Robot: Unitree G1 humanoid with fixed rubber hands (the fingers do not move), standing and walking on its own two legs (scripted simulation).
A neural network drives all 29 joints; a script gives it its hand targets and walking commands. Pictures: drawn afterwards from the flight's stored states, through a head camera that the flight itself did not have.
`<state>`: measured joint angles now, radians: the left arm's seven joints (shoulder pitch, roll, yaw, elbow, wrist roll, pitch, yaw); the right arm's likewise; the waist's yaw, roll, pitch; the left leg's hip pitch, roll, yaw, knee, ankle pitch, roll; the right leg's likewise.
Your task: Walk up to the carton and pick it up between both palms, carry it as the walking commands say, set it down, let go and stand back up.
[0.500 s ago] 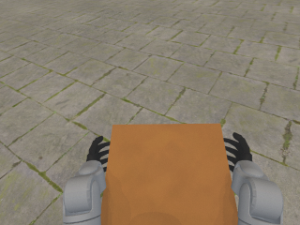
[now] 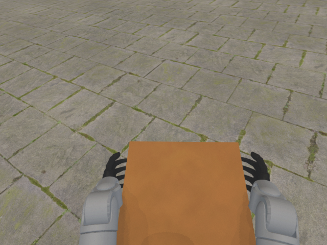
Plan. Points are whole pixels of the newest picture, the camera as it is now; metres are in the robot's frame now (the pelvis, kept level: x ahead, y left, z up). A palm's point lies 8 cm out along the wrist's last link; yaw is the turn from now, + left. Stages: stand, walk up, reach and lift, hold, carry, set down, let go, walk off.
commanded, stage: carry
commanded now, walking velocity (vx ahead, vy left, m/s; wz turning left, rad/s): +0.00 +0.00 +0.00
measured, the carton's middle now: (182, 199) +0.26 -0.02 -0.03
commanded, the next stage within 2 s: hold in 0.82 s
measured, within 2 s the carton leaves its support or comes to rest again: neither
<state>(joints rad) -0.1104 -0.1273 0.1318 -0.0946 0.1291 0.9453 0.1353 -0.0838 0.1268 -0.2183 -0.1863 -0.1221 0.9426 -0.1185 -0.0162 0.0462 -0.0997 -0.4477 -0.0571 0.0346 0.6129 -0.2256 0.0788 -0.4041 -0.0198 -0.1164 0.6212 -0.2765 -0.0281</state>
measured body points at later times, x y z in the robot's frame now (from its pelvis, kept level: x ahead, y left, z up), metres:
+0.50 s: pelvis +0.00 +0.00 +0.00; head -0.01 -0.01 +0.45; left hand +0.28 +0.16 +0.03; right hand +0.27 -0.19 +0.03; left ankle +0.05 +0.07 -0.72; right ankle +0.03 -0.10 -0.72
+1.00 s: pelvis +0.00 +0.00 +0.00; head -0.03 +0.00 +0.45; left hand +0.29 +0.16 +0.03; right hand +0.27 -0.20 +0.04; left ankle +0.05 +0.07 -0.72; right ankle +0.03 -0.10 -0.72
